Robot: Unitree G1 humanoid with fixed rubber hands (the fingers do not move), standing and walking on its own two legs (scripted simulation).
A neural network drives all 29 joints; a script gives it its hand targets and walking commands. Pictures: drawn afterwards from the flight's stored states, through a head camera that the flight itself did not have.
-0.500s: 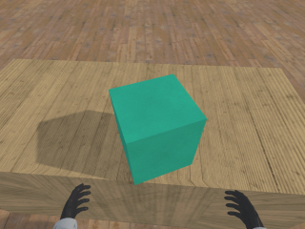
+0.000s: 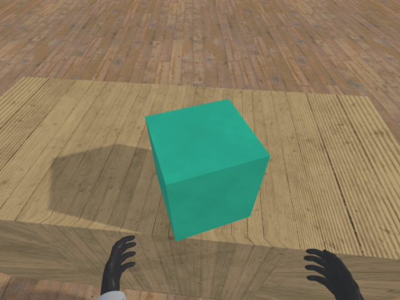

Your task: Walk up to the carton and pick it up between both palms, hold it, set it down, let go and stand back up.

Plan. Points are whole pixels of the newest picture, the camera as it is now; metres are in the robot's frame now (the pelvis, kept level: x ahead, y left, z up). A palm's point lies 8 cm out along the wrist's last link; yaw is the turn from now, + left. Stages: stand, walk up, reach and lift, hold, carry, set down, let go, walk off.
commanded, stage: reach and lift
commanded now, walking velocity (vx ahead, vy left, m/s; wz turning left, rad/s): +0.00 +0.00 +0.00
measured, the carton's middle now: (201, 170) +0.40 +0.04 +0.00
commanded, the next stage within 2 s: none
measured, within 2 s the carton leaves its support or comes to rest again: neither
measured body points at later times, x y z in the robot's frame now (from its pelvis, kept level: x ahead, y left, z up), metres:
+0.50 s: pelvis +0.00 -0.01 -0.01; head -0.01 +0.00 +0.44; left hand +0.18 +0.18 -0.02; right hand +0.21 -0.26 -0.04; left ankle -0.01 +0.15 -0.75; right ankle -0.01 -0.09 -0.75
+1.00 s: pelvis -0.01 -0.01 +0.00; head -0.01 +0.00 +0.45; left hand +0.22 +0.19 +0.02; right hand +0.27 -0.23 +0.02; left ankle -0.01 +0.15 -0.75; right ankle -0.01 -0.09 -0.75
